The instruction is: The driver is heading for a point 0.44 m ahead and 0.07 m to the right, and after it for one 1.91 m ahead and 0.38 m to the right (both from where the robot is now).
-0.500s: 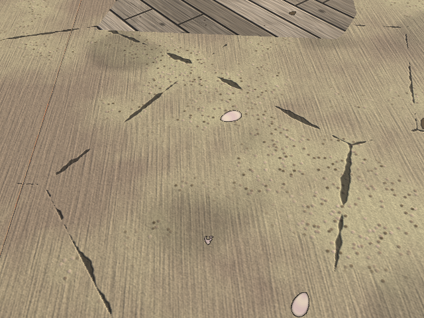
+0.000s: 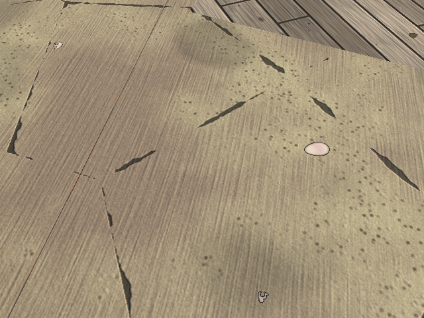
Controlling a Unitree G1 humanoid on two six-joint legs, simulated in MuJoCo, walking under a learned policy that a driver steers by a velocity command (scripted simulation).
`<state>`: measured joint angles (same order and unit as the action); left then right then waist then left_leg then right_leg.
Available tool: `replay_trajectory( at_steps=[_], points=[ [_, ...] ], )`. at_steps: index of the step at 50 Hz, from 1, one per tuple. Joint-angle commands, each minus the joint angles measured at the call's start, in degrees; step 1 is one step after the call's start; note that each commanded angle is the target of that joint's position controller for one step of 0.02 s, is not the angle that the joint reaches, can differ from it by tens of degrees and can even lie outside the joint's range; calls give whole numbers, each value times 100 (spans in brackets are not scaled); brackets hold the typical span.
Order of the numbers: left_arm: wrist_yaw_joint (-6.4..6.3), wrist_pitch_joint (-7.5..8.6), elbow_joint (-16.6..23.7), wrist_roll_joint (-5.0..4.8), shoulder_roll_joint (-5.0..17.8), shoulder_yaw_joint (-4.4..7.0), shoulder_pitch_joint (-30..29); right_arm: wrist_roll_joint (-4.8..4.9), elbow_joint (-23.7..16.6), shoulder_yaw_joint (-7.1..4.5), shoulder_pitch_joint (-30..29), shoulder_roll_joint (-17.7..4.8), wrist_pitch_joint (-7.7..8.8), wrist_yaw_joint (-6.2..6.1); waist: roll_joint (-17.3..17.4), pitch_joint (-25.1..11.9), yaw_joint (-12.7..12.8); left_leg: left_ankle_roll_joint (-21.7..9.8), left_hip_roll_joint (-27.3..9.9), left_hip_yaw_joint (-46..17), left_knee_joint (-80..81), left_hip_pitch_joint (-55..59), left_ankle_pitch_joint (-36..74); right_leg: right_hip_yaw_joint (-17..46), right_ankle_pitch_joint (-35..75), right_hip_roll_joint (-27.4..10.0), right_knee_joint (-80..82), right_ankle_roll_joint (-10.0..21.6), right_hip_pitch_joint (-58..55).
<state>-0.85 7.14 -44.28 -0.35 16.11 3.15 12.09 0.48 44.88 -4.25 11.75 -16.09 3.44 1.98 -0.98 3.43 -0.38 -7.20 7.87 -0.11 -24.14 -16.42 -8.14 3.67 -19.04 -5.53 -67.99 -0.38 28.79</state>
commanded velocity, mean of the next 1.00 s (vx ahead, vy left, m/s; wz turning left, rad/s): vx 0.50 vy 0.00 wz -0.25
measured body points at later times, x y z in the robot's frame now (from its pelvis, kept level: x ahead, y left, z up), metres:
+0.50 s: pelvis +0.30 -0.07 +0.00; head +0.33 -0.08 +0.45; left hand +0.46 +0.18 -0.10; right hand +0.38 -0.36 -0.12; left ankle +0.23 +0.07 -0.64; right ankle +0.35 -0.15 -0.74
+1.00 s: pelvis +0.59 -0.06 +0.00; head +0.61 -0.06 +0.45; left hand +0.78 +0.16 -0.11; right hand +0.61 -0.36 -0.09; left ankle +0.65 +0.03 -0.74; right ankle +0.49 -0.18 -0.65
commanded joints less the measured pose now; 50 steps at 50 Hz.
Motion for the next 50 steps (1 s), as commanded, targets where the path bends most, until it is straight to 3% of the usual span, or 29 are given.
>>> replay_trajectory(
  at_steps=[1,4,6,9,12,15,16,17,18,19,20,21,22,23,24,26,28,33,38,40,41,42,43,44,45,46,47,48,50],
  points=[
    [-32,-97,286,111,543,169,468,-9,-438,-130,-226,-645,171,-74,201,-389,252,-1092,-1608,-1619,1380,116,1114,0,502,-312,563,-214,417],
    [-40,-121,519,135,406,100,-176,-9,-287,-130,116,-736,171,-157,300,-262,4,-837,-1334,-1108,1375,17,1431,-133,1679,-253,1769,-318,548],
    [9,-77,597,92,303,44,-542,25,-218,-113,306,-748,152,-176,363,-262,-203,-615,-1197,-853,1320,128,1135,-221,2529,-108,2711,-253,357],
    [121,-29,721,-30,309,-5,-1039,22,-76,-93,643,-835,160,-169,449,-147,-505,-554,-1479,-935,1310,614,646,-295,3014,-2,3370,-121,419],
    [256,1,942,-59,392,-20,-1436,-11,80,-91,946,-889,104,-183,409,-20,-629,-529,-1901,-1044,1009,1641,1125,-281,2406,84,3642,137,1072],
    [380,2,1032,-84,477,-8,-1276,-21,132,-117,932,-977,9,-232,507,-169,-413,-351,-2103,-868,516,2301,2554,-367,1457,312,3785,452,950],
    [384,-19,968,-81,598,47,-928,-38,95,-128,809,-1040,-12,-247,598,-439,-197,-268,-2042,-711,127,2315,3675,-512,1242,519,3779,571,369],
    [367,-36,786,-67,778,157,-214,-51,46,-117,656,-1055,-49,-262,543,-902,217,-152,-1844,-445,-718,2186,4638,-695,1420,753,3925,737,-641],
    [326,-61,616,-36,1057,270,662,-86,-66,-62,563,-975,-45,-295,368,-1491,634,40,-1648,-213,-1943,1389,4246,-192,1891,412,3866,1021,-2142],
    [303,-80,586,42,1667,429,1255,-143,-275,88,1134,-524,86,-258,-821,-2300,501,506,-794,134,-4201,-896,1789,2332,1561,-962,3928,1970,-4445],
    [306,-124,490,-68,1304,354,1437,-151,-215,151,1121,-485,234,-185,-1356,-2632,563,634,-274,-435,-5130,-2184,-2154,4137,987,-1466,4796,2341,-5255],
    [271,-172,547,-80,963,244,1210,33,-377,63,642,-890,355,-97,-877,-1888,654,557,-659,-787,-5445,-2848,-1974,3608,306,-1287,4931,2015,-4891],
    [248,-216,652,-31,878,220,861,103,-516,88,185,-868,426,-65,-327,-1226,584,511,-897,-674,-5205,-2942,-1580,2916,470,-1070,5040,1833,-4067],
    [246,-245,709,-5,811,193,575,11,-572,87,-7,-813,453,-72,138,-710,384,535,-1071,-572,-4647,-2809,-1298,2430,1008,-850,5188,1731,-3216],
    [239,-241,787,31,705,147,398,-92,-573,41,19,-832,422,-100,171,-542,192,588,-1228,-557,-4223,-2465,-1098,2099,1570,-664,5328,1668,-2675],
    [219,-248,869,16,743,162,239,-148,-598,42,238,-715,330,-134,-109,-514,-39,777,-1272,-475,-3779,-2081,-989,1838,2143,-465,5513,1731,-2111],
    [159,-237,844,-20,856,203,270,-162,-654,74,145,-604,249,-186,-208,-461,-73,981,-1234,-345,-3230,-1982,-692,1462,2515,-318,5592,1740,-1704],
    [22,-338,661,-96,1017,281,707,-116,-931,173,-973,-371,283,-164,-362,-374,336,1123,-838,-238,-1142,-1255,1212,1053,1997,111,5449,1299,-1223],
    [-25,-448,566,-136,974,298,965,-7,-1064,42,-1269,-672,384,-86,-524,-408,328,924,-728,-532,-368,-967,838,1888,1420,-204,4837,1109,-1976],
    [-28,-492,612,-113,918,297,821,5,-967,-51,-819,-798,435,-99,-652,-510,42,703,-736,-443,-105,-334,511,2050,1571,-164,4404,964,-2037],
    [-12,-489,668,-87,731,233,774,-47,-878,-136,-303,-949,461,-137,-588,-871,-221,505,-950,-517,-14,566,480,1866,1724,105,3771,793,-1842],
    [7,-464,773,16,368,94,798,-142,-806,-218,568,-1251,467,-185,3,-1674,-561,127,-1912,-1385,-137,1950,211,1339,1006,445,2241,585,-1234],
    [12,-399,890,-131,35,-18,1684,-186,-553,-333,1032,-1680,376,-154,1922,-2263,-165,-847,-3065,-4008,307,3629,-893,602,-1391,1193,462,224,763],
    [-9,-381,693,-201,578,61,1717,-36,-568,-244,1038,-1174,353,-108,1475,-1920,-306,-846,-3123,-4601,624,3460,-2136,747,-1404,777,-314,146,1496],
    [-3,-395,716,-172,863,138,1103,-20,-592,-149,837,-825,331,-115,885,-1186,-458,-607,-2838,-3737,702,2821,-2060,696,-859,608,-520,118,1670],
    [-12,-401,799,-96,834,138,699,-75,-615,-96,578,-730,301,-108,488,-785,-392,-481,-2582,-3018,758,2161,-1354,502,-475,441,-420,93,1537],
    [3,-376,891,-27,771,142,417,-102,-575,-57,414,-624,278,-102,448,-463,-312,-477,-2366,-2547,876,1645,-698,464,-227,323,-129,87,1467],
    [39,-368,927,-38,682,139,384,-142,-548,-20,343,-556,282,-110,591,-374,-172,-447,-2197,-2176,999,1300,-263,426,-74,192,90,99,1227],
    [86,-376,914,-61,478,90,449,-95,-453,-14,355,-527,307,-107,745,-401,-45,-517,-2059,-1770,1190,1050,243,250,-16,119,513,79,986]
  ],
)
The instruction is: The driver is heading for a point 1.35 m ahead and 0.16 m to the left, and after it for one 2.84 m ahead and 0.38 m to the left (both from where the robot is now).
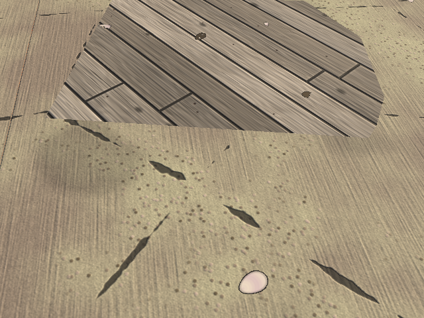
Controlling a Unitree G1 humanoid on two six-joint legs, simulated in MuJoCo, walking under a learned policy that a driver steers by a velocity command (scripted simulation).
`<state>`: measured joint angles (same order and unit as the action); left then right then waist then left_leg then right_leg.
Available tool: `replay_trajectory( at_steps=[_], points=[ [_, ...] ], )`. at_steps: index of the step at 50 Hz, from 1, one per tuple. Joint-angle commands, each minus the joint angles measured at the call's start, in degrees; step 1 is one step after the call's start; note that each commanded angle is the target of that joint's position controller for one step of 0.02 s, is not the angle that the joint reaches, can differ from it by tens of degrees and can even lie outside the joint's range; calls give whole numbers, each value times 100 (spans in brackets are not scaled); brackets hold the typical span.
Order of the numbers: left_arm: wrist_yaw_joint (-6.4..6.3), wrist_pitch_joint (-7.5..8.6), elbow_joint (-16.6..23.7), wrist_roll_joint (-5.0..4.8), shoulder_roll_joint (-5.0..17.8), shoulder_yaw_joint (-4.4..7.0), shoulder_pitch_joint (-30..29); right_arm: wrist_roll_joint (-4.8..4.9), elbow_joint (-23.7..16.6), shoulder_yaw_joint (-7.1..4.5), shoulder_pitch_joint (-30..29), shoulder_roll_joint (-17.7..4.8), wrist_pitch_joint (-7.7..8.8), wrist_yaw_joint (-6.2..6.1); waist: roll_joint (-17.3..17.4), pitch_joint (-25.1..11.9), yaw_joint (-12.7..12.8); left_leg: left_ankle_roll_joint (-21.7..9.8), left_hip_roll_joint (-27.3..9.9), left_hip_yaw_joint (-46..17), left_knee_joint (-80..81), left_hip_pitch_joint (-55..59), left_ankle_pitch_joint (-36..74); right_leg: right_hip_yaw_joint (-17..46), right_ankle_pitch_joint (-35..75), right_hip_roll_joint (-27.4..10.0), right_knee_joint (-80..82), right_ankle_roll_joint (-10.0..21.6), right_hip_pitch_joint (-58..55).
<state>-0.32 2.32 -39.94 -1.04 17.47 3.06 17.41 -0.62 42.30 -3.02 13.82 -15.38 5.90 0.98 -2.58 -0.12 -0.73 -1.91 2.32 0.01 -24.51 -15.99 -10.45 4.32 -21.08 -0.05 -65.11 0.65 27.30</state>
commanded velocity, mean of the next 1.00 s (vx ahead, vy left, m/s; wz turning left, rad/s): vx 0.50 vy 0.00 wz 0.20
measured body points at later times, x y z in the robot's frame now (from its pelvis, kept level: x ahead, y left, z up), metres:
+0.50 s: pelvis +0.26 -0.06 +0.00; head +0.28 -0.08 +0.45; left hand +0.39 +0.20 -0.09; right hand +0.34 -0.35 -0.12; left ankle +0.24 +0.10 -0.66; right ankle +0.28 -0.15 -0.74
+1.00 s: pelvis +0.52 +0.02 -0.01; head +0.56 +0.04 +0.44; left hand +0.56 +0.32 -0.12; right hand +0.73 -0.21 -0.10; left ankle +0.56 +0.10 -0.74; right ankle +0.48 -0.17 -0.64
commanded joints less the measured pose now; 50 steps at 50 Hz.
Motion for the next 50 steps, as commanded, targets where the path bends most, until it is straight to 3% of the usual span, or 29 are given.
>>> replay_trajectory(
  at_steps=[1,4,8,11,13,15,16,17,18,19,20,21,22,23,25,28,33,38,40,41,42,43,44,45,46,47,48,49,50],
  points=[
    [45,103,505,27,264,68,-161,49,-140,-159,185,-680,74,-9,884,-19,3,-1110,-1517,-1635,1317,941,702,103,252,-466,481,-49,1140],
    [81,150,643,87,100,-35,-650,107,-9,-219,242,-931,47,-33,714,60,-87,-1153,-1500,-1191,1504,846,1180,-90,953,-567,1492,-110,1093],
    [161,224,767,25,71,-77,-1336,180,191,-222,518,-1082,-35,-34,708,155,-339,-950,-1333,-675,1482,792,1268,-330,1991,-396,2740,-102,568],
    [223,252,930,-20,159,-49,-1748,223,362,-222,808,-1152,-112,-26,737,241,-430,-861,-1529,-738,1321,1155,1292,-377,1940,-286,3188,14,468],
    [259,270,985,-21,254,-10,-1765,236,440,-240,854,-1228,-178,-48,787,241,-319,-760,-1665,-769,1100,1426,1584,-412,1644,-215,3447,169,270],
    [231,269,762,35,500,140,-975,248,450,-230,752,-1247,-230,-81,713,-209,193,-553,-1436,-449,136,1370,2944,-635,1669,30,3837,409,-1034],
    [174,247,556,68,781,276,-148,189,408,-156,752,-1082,-217,-96,582,-777,575,-366,-1163,-193,-950,848,2910,-409,1786,-198,3754,615,-2332],
    [109,199,489,195,1347,401,679,58,182,17,1016,-602,-129,-87,-442,-1711,710,17,-572,192,-3101,-1041,1062,1591,1683,-1677,3647,1308,-4458],
    [127,160,397,132,1316,387,904,100,222,100,1291,-412,-25,-65,-1303,-2175,663,116,-52,-350,-4309,-2296,-2305,3489,786,-2374,4435,1781,-5030],
    [132,166,380,88,890,263,735,264,191,-61,834,-965,3,-32,-694,-1444,749,63,-367,-648,-4826,-2865,-2126,3068,198,-2183,4618,1541,-4495],
    [136,179,394,61,731,200,352,321,87,-85,460,-1021,2,-21,-487,-777,622,26,-599,-514,-4719,-2952,-1576,2254,412,-1980,4769,1354,-3722],
    [156,199,392,96,568,149,13,255,80,-85,286,-948,-29,-38,-233,-422,455,54,-781,-445,-4464,-2759,-1151,1716,752,-1735,4974,1255,-3034],
    [177,240,387,133,423,113,-234,203,106,-111,313,-882,-96,-47,-287,-172,261,90,-922,-482,-4226,-2482,-838,1275,1092,-1541,5204,1179,-2491],
    [186,292,353,162,375,114,-385,216,160,-104,470,-763,-177,-51,-407,-121,99,136,-990,-522,-4148,-2145,-621,973,1288,-1453,5411,1150,-2113],
    [184,405,234,173,372,147,-471,227,198,-85,539,-562,-301,-75,-326,-7,-27,234,-966,-570,-4057,-2038,-306,458,1814,-1415,5676,1185,-1787],
    [119,458,24,215,458,202,-355,193,63,-101,165,-503,-340,-90,-123,168,15,317,-917,-759,-3444,-2431,450,-135,2400,-1409,5798,1148,-1910],
    [16,407,-201,153,660,262,-159,161,-218,-20,-709,-312,-282,81,22,416,328,212,-811,-298,-1845,-2229,1631,-961,2525,-1337,5906,922,-2161],
    [-30,203,-480,22,848,352,195,176,-673,-14,-1360,-346,-293,246,39,592,491,-85,-707,38,-1166,-2521,909,-1239,3167,-1662,5448,780,-3229],
    [-74,110,-478,0,997,394,110,176,-771,-88,-1216,-482,-313,287,-142,337,303,-290,-406,382,-1112,-2003,304,-1417,4900,-1668,4800,646,-3437],
    [-105,60,-460,-5,1076,415,63,175,-737,-168,-873,-619,-334,284,-259,51,86,-415,-176,563,-1142,-1462,15,-1500,5864,-1627,4192,570,-3457],
    [-134,8,-435,-16,1098,410,-25,189,-575,-310,-126,-848,-345,252,-216,-366,-352,-588,86,666,-908,-430,103,-1648,6254,-1465,3159,431,-3198],
    [-170,21,-378,15,996,352,3,202,-343,-512,836,-1240,-380,157,43,-882,-810,-838,25,216,-684,1251,370,-1702,5375,-1232,1708,201,-2164],
    [-105,142,-86,227,258,119,444,229,-300,-653,1092,-1912,-403,47,1502,-1355,-410,-1722,-1471,-2574,-510,3327,29,-1581,772,-340,-449,-191,382],
    [-18,383,6,140,292,40,281,197,-502,-560,1147,-1777,-320,75,1339,-2304,-482,-2369,-2204,-4961,470,4072,-631,-171,-1430,318,-1465,-224,1398],
    [57,514,163,-103,702,154,-374,147,-453,-445,1036,-1369,-263,97,844,-1688,-677,-1989,-2024,-4170,677,3742,-559,190,-971,-44,-1525,-107,1956],
    [63,588,241,-118,662,123,-591,168,-452,-394,758,-1193,-228,91,628,-1001,-500,-1759,-1773,-3339,686,2902,-191,96,-456,-285,-1077,-9,1958],
    [15,604,182,24,633,137,-623,175,-514,-344,353,-1030,-229,78,301,-584,-233,-1563,-1521,-2748,720,2042,333,51,-103,-502,-562,-24,1653],
    [-12,554,154,123,700,190,-562,131,-614,-279,71,-850,-232,59,380,-385,-21,-1475,-1330,-2354,838,1399,904,53,136,-637,-210,-65,1227],
    [-1,477,153,148,693,209,-465,88,-693,-262,-60,-814,-236,41,513,-336,122,-1478,-1221,-2216,972,998,1177,54,278,-670,-67,-124,923]
  ],
)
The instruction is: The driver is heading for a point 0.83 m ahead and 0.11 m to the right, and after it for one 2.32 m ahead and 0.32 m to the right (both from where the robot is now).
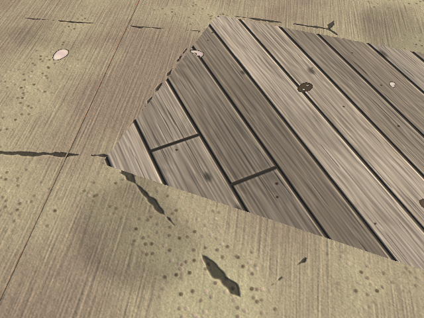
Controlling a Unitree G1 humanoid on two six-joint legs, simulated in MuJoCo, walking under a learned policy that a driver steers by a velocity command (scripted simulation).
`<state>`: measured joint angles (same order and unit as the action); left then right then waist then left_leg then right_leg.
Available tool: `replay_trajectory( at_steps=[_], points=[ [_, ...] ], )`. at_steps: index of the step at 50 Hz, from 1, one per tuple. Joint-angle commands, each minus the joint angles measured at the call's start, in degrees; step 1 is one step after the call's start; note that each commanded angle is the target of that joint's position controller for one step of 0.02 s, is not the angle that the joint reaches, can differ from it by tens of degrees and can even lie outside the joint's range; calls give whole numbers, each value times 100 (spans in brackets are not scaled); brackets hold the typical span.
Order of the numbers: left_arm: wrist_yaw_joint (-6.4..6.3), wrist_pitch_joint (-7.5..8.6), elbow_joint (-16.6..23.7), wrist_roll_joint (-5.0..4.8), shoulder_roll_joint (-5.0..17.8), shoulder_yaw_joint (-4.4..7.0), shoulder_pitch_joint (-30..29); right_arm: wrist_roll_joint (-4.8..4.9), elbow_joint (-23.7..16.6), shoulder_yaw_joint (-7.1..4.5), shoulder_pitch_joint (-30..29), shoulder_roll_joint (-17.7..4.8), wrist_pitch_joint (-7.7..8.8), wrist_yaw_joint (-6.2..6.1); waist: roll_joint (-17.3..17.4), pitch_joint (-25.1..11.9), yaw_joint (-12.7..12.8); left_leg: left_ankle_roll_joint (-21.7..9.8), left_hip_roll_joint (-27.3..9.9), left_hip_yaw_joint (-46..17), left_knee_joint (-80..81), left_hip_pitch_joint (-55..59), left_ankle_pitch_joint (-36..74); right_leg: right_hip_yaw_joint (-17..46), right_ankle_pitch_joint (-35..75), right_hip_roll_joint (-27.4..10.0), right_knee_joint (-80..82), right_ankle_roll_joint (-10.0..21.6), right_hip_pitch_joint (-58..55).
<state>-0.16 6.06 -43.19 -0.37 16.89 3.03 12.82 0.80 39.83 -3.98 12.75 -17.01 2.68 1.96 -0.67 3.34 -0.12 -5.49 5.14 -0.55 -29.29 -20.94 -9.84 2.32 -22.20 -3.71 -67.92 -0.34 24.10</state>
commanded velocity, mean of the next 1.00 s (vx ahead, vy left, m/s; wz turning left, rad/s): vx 0.50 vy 0.00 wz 0.02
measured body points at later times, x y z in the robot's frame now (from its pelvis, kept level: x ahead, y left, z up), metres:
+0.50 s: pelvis +0.29 -0.06 +0.00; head +0.31 -0.06 +0.45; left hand +0.41 +0.22 -0.09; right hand +0.39 -0.33 -0.12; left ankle +0.17 +0.06 -0.64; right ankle +0.35 -0.14 -0.73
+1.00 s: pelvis +0.55 +0.01 +0.00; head +0.58 +0.02 +0.45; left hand +0.59 +0.30 -0.13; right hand +0.73 -0.25 -0.08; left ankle +0.61 +0.12 -0.73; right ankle +0.44 -0.13 -0.65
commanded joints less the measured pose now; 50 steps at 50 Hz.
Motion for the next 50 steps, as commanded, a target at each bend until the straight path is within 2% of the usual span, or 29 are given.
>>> replay_trajectory(
  at_steps=[1,4,8,11,13,16,17,18,19,20,21,22,23,24,26,28,30,34,37,39,42,43,44,45,46,47,48,49,50],
  points=[
    [-10,36,435,98,667,200,117,-58,-445,-166,-8,-645,102,-77,347,-686,130,-1156,-1474,-1986,1537,1281,1430,181,492,-323,377,-110,1119],
    [-20,-82,463,124,440,125,-99,-50,-286,-170,183,-732,147,-168,360,-519,77,-1093,-1319,-1380,1702,868,1966,9,1189,-307,1169,-328,1123],
    [44,-35,612,68,258,28,-920,-16,-76,-149,492,-767,127,-230,494,-344,-297,-738,-1075,-969,1717,846,1319,-71,2705,-109,2864,-323,844],
    [132,23,728,-12,323,29,-1372,8,92,-155,762,-852,121,-223,511,-157,-504,-731,-1329,-1205,1683,1135,797,-56,2999,7,3463,-221,810],
    [189,62,813,-10,405,50,-1535,21,195,-160,900,-854,90,-230,505,-69,-536,-710,-1550,-1400,1455,1632,923,-6,2685,43,3728,-74,1038],
    [237,103,808,-1,519,97,-1309,11,283,-191,912,-907,21,-265,636,-96,-348,-569,-1774,-1578,1077,2152,1675,-57,1975,135,3955,191,836],
    [225,115,725,5,600,146,-962,13,269,-195,804,-926,-2,-269,673,-264,-128,-482,-1675,-1485,713,2168,2470,-204,1844,274,4090,312,315],
    [194,125,526,28,772,246,-279,-9,242,-154,727,-832,-20,-265,559,-732,219,-347,-1363,-1238,-94,2028,3187,-307,2046,350,4195,491,-705],
    [161,129,388,102,1069,322,665,-90,116,-47,696,-610,-21,-267,182,-1587,610,-143,-1021,-971,-1554,1195,2402,495,2284,-421,3954,876,-2325],
    [167,80,217,124,1542,458,1246,-28,87,96,1536,-125,83,-248,-1362,-2383,401,349,-46,-486,-3738,-1012,-601,2970,1375,-1681,4244,1836,-4478],
    [202,50,125,-42,1050,338,1389,30,127,69,1364,-442,158,-222,-1422,-2369,559,378,-82,-880,-4408,-1965,-2272,4149,34,-1880,5005,1906,-4603],
    [179,24,187,-60,773,242,964,124,6,-39,750,-814,195,-197,-826,-1379,600,341,-441,-852,-4635,-2393,-1872,3396,-371,-1697,5134,1611,-3862],
    [159,-22,261,12,673,193,588,100,-104,-17,316,-774,216,-195,-354,-890,492,323,-727,-608,-4435,-2307,-1389,2694,-37,-1454,5225,1431,-3072],
    [170,-41,264,55,552,137,336,10,-153,-26,99,-702,219,-188,-177,-442,347,351,-899,-505,-4019,-2185,-1082,2205,516,-1212,5415,1386,-2362],
    [177,-5,263,99,445,86,141,-24,-81,-38,317,-543,160,-184,-442,-370,74,412,-1112,-464,-3532,-1613,-720,1634,1304,-914,5677,1317,-1730],
    [170,35,183,39,529,108,174,-39,-42,-4,395,-375,104,-196,-466,-372,-5,516,-1158,-339,-3182,-1531,-560,1225,1917,-844,5846,1403,-1526],
    [131,33,91,23,688,154,263,-72,-160,30,45,-298,100,-213,-343,-268,50,628,-1211,-281,-2570,-1740,-87,938,2363,-839,5984,1448,-1529],
    [71,-51,-104,-55,776,174,594,-75,-347,92,-765,-134,185,-162,-261,-135,319,686,-1053,-154,-1049,-1454,1162,455,2570,-569,5996,1236,-1534],
    [39,-137,-275,-101,856,200,957,-24,-485,92,-1280,-144,261,-82,-253,-40,490,718,-844,-124,-394,-1213,1472,580,2423,-655,5825,1214,-1698],
    [8,-205,-339,-123,873,216,1060,-2,-569,68,-1496,-216,317,-24,-302,-6,486,665,-772,-208,-79,-1160,1307,799,2367,-793,5592,1164,-1970],
    [-49,-290,-372,-117,979,275,984,1,-503,-29,-1165,-457,394,-7,-466,-167,168,488,-669,-208,264,-461,758,1081,2674,-922,5060,991,-2183],
    [-54,-304,-356,-106,927,253,913,-15,-346,-122,-616,-618,410,-42,-430,-477,-140,343,-593,-98,464,386,708,952,3209,-709,4489,860,-2052],
    [-43,-292,-283,-42,693,166,870,-93,-184,-235,208,-894,423,-98,-293,-1169,-523,89,-995,-372,229,1805,814,743,3000,-378,3342,672,-1471],
    [-38,-229,-80,22,180,12,1193,-207,-111,-360,1009,-1398,386,-154,770,-2157,-640,-502,-2377,-2077,108,3994,591,223,1204,350,1284,300,349],
    [-27,-154,-37,-105,110,-40,1523,-147,-15,-332,1194,-1273,314,-129,1940,-2698,-537,-1007,-3041,-3948,832,4516,-545,386,-1233,594,19,173,1537],
    [-28,-150,-51,-225,700,126,1181,-96,-38,-203,920,-817,289,-134,1227,-1861,-593,-798,-2826,-3495,1073,3856,-1233,612,-941,251,-503,171,1997],
    [-26,-170,51,-226,777,164,751,-77,-51,-135,611,-612,273,-151,907,-1212,-529,-616,-2627,-2695,1200,3116,-1132,445,-455,29,-518,174,2081],
    [-28,-206,87,-170,703,171,572,-96,-19,-82,270,-465,278,-138,640,-784,-353,-541,-2390,-2136,1425,2376,-707,366,-68,-145,-305,141,1887],
    [-26,-269,89,-127,633,204,553,-123,4,-42,14,-309,304,-131,716,-538,-178,-489,-2205,-1671,1629,1866,-339,391,205,-303,-62,124,1663]
  ],
)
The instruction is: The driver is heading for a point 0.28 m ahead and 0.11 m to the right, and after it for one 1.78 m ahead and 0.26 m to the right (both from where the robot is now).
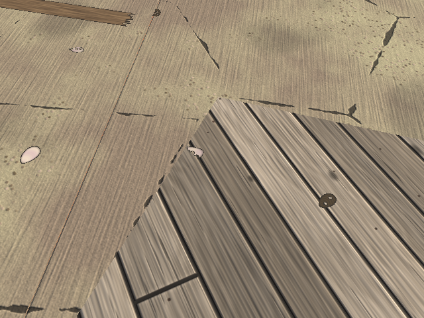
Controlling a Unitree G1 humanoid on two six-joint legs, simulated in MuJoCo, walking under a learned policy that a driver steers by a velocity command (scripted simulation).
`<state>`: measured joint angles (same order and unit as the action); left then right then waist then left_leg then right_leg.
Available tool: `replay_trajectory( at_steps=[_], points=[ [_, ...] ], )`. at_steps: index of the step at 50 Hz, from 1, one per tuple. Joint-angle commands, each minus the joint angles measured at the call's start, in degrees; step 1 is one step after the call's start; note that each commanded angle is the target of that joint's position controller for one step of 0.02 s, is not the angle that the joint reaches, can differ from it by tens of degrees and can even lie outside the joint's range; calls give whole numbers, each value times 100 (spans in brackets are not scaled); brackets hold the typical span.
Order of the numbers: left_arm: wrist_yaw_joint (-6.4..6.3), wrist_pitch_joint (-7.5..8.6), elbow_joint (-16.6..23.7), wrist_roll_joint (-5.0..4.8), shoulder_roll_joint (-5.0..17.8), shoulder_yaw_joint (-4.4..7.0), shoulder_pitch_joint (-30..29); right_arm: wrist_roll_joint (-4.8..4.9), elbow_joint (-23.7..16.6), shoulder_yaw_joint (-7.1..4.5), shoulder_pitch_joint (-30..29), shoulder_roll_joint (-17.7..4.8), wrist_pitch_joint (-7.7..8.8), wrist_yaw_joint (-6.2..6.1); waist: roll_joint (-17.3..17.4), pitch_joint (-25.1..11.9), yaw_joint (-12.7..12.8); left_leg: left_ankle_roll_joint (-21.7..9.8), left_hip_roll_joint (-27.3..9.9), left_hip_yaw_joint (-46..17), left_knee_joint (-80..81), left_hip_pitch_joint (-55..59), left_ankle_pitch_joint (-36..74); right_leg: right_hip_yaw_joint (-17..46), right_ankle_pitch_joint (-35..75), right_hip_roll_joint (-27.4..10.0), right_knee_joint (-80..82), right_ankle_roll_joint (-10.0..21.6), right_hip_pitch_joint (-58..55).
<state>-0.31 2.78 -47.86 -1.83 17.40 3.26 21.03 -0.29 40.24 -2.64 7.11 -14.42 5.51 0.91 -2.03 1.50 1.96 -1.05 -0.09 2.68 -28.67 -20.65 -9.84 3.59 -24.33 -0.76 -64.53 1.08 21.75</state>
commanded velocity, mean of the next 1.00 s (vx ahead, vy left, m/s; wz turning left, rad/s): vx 0.19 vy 0.00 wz -0.34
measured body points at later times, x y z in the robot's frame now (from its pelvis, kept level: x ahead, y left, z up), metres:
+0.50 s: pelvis +0.20 -0.06 -0.01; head +0.25 -0.09 +0.44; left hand +0.44 +0.16 -0.09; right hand +0.26 -0.37 -0.13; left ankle +0.16 +0.11 -0.64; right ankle +0.28 -0.15 -0.73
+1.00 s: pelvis +0.28 -0.04 +0.00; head +0.29 -0.03 +0.45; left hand +0.49 +0.15 -0.12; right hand +0.30 -0.32 -0.12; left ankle +0.32 +0.08 -0.73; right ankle +0.28 -0.15 -0.73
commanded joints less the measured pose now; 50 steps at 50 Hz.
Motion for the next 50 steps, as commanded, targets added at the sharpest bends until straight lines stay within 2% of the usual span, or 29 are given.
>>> replay_trajectory(
  at_steps=[1,3,5,8,11,13,15,16,17,18,19,20,21,22,23,24,26,29,31,34,37,38,39,40,41,42,43,46,50],
  points=[
    [5,-16,548,8,457,173,-172,-39,-7,-184,416,-565,46,-22,951,-220,-245,-907,-1584,-1636,1761,1438,-98,248,587,-686,-301,-50,1609],
    [12,-131,606,12,271,154,-209,-36,79,-230,296,-624,118,-27,839,-76,-137,-981,-1564,-1108,2020,1121,444,204,852,-739,-159,-125,1540],
    [10,-177,730,51,234,152,-417,-49,188,-285,330,-750,152,-54,654,12,-123,-1038,-1590,-711,2127,1155,845,246,1261,-772,220,-192,1743],
    [104,-139,866,65,165,119,-813,-52,291,-323,328,-881,105,-110,525,140,-202,-937,-1422,11,2100,1268,1487,86,2158,-709,1263,-192,1677],
    [239,-91,1102,139,62,71,-1380,2,368,-366,433,-1062,-15,-196,493,191,-398,-785,-1333,588,1781,1312,2558,-400,2701,-487,2300,-144,1184],
    [316,-122,1249,129,161,114,-1501,95,425,-407,519,-1187,-100,-223,588,80,-402,-686,-1455,659,1476,1669,2888,-479,2545,-408,2610,-48,1055],
    [361,-176,1328,161,360,206,-1373,223,420,-462,437,-1318,-181,-247,702,-75,-243,-558,-1549,700,913,1977,3513,-617,2021,-212,2807,135,795],
    [365,-198,1291,178,496,281,-1082,285,399,-491,364,-1372,-220,-260,738,-247,-61,-471,-1523,736,385,2031,3971,-741,1808,-33,2939,258,416],
    [341,-199,1143,181,706,408,-466,320,374,-479,285,-1316,-260,-264,586,-542,285,-304,-1332,860,-534,1905,3973,-836,2112,206,3366,425,-372],
    [222,-214,1017,193,1078,562,80,224,395,-414,543,-1132,-249,-240,56,-893,504,42,-962,964,-1882,1247,2889,-502,3491,169,3719,646,-1500],
    [78,-262,1109,182,1687,633,-19,-195,217,-208,1021,-446,-229,-182,-1585,-1281,-81,452,-181,928,-3901,-660,-2301,1447,6435,-1242,3218,1320,-3008],
    [144,-172,1460,280,1675,547,-198,-109,193,-144,1368,-645,-182,-123,-1342,-2604,-65,574,385,-418,-5310,-1515,-3389,3650,5589,-2219,3761,2449,-3784],
    [203,-137,1559,240,1242,458,-387,105,196,-246,823,-1072,-195,-99,-360,-2479,242,452,53,-856,-5379,-1726,-2787,3066,4751,-1951,4075,2198,-3484],
    [194,-109,1516,162,984,375,-686,158,92,-224,483,-1026,-226,-133,-172,-1774,129,363,-141,-730,-5003,-1926,-2252,2400,4112,-1677,4150,1880,-2831],
    [158,-118,1492,125,778,307,-923,69,179,-216,398,-965,-285,-216,165,-1323,-12,374,-377,-714,-4600,-1829,-1899,2014,3759,-1458,4232,1619,-2136],
    [115,-139,1489,151,655,254,-1098,22,181,-241,387,-1025,-364,-267,41,-1105,-160,367,-479,-746,-4254,-1471,-1708,1771,3689,-1326,4351,1522,-1486],
    [83,-141,1501,293,673,238,-1232,23,240,-248,582,-960,-486,-289,-193,-1038,-344,384,-402,-637,-3906,-846,-1504,1461,3833,-1152,4535,1475,-769],
    [17,-128,1411,283,727,248,-1252,-10,290,-178,581,-737,-544,-344,-228,-1094,-348,489,-360,-582,-3016,-594,-1262,1112,3860,-1033,4580,1450,-594],
    [-24,-178,1374,271,687,228,-1336,-2,305,-149,474,-682,-589,-347,-315,-1095,-292,522,-384,-590,-2494,-387,-952,1031,3009,-945,4666,1360,-500],
    [-21,-238,1274,303,600,177,-1389,29,297,-145,247,-695,-629,-330,-480,-825,-162,509,-360,-557,-1785,-64,-749,1102,1474,-865,4856,1260,-249],
    [16,-276,1129,288,463,100,-1370,20,325,-137,238,-646,-574,-281,-484,-616,-166,403,-276,-454,-845,329,-661,1240,808,-838,4714,1124,-257],
    [21,-289,1084,260,373,54,-1397,-3,388,-121,368,-574,-541,-246,-426,-580,-280,316,-212,-349,-202,708,-277,1201,655,-756,4595,984,-169],
    [26,-279,975,256,235,-1,-1193,-73,410,-108,416,-583,-512,-215,-298,-547,-302,204,-276,-431,345,1056,153,1141,501,-596,4496,722,-82],
    [29,-248,910,314,128,-41,-1010,-148,379,-137,471,-843,-485,-212,78,-542,-201,8,-809,-980,549,1305,641,915,339,-330,4128,416,66],
    [60,-205,882,325,106,-15,-636,-128,374,-215,191,-1219,-491,-229,938,-443,252,-289,-1143,-1278,494,1052,556,360,268,183,3925,180,122],
    [42,-204,885,361,137,-17,-937,-111,429,-159,134,-837,-479,-196,1139,-461,90,-370,-1049,-1317,762,319,-679,102,707,223,3791,9,-584],
    [28,-233,928,345,252,20,-1240,-131,413,-90,46,-632,-442,-172,1037,-307,6,-221,-842,-1197,882,19,-1209,158,964,176,3743,10,-851],
    [-24,-354,856,323,264,44,-1250,-96,473,-68,87,-663,-319,-171,851,-152,-59,27,-578,-861,715,87,-907,355,1216,41,3830,168,-869],
    [-29,-292,701,281,158,42,-1228,-35,607,-53,380,-657,-316,-237,390,-281,-208,8,-476,-729,415,528,-217,386,1722,9,3832,180,-794]
  ],
)
Velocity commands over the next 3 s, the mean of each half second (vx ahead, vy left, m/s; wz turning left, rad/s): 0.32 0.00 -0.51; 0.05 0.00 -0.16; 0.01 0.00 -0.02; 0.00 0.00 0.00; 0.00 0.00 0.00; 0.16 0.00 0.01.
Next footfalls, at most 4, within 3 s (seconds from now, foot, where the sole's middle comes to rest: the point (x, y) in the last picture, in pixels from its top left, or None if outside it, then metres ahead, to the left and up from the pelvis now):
0.36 right None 0.32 -0.17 -0.77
0.78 left None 0.36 0.07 -0.77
2.98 right None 0.37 -0.20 -0.77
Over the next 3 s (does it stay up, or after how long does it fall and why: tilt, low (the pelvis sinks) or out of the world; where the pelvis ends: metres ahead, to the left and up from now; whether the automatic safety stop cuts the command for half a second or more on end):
stays up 0.36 -0.08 0.00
